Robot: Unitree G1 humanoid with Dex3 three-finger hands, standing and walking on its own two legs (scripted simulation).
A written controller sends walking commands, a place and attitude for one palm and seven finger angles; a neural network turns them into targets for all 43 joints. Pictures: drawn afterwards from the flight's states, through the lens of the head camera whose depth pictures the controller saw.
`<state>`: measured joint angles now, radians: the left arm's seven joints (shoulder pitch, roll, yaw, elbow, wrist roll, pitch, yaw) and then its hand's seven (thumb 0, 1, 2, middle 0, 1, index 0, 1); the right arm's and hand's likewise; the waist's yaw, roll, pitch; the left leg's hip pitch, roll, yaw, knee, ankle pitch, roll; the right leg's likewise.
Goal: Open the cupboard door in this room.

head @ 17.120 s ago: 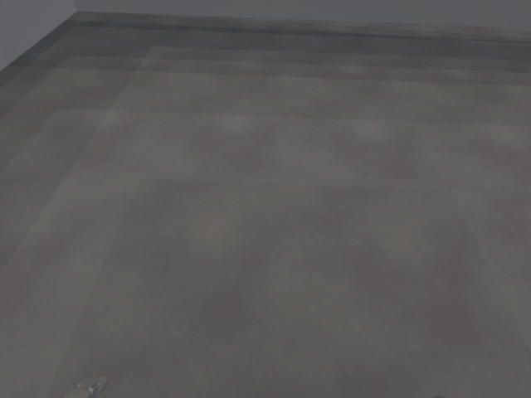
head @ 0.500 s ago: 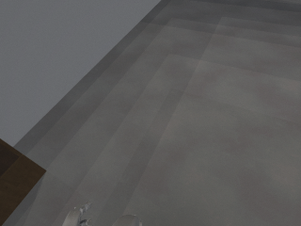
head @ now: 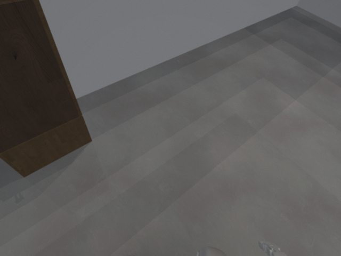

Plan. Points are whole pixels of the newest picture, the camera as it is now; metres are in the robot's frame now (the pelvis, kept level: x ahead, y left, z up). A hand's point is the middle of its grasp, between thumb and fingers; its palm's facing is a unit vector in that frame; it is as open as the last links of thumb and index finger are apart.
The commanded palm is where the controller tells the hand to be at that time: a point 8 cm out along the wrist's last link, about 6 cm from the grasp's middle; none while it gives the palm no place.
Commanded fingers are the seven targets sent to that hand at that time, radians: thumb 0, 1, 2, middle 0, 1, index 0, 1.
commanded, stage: turn to face it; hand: left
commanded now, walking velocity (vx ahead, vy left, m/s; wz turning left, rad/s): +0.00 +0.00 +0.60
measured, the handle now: out of the picture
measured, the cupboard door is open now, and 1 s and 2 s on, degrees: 0 0 0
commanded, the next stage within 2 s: take the last steps up to it in 1.12 s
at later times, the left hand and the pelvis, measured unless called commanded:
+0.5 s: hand out of the picture +0.12 +0.18 -0.13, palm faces +0.25 -0.93 -0.27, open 7.4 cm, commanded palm none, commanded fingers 0.00 0.90 0.90 -0.20 -0.30 -0.20 -0.30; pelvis +0.00 -0.05 +0.00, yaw +16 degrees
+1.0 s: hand out of the picture -0.16 +0.10 -0.17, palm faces +0.61 -0.75 -0.26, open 7.4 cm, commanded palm none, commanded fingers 0.00 0.90 0.90 -0.20 -0.30 -0.20 -0.30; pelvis -0.04 -0.07 +0.00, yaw +35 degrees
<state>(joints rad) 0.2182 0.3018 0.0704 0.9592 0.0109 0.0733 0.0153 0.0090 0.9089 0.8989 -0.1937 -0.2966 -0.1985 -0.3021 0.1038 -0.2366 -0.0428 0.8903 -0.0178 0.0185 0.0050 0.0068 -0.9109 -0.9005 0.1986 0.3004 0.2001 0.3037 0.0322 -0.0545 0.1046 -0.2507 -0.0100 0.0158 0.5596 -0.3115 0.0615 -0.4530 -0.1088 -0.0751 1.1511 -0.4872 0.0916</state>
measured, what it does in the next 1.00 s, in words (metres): steps on the spot, turning left: right foot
